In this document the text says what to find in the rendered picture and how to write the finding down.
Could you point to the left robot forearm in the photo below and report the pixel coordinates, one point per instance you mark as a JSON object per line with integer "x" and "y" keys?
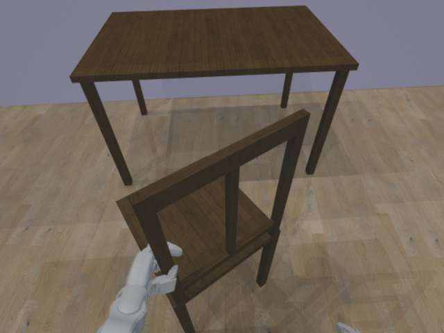
{"x": 127, "y": 312}

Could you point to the left robot hand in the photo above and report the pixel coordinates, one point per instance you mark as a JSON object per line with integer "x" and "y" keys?
{"x": 145, "y": 265}

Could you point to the table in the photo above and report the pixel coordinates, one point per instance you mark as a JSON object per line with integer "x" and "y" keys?
{"x": 161, "y": 44}

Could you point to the chair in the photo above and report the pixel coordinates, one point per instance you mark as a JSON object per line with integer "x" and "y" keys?
{"x": 201, "y": 209}

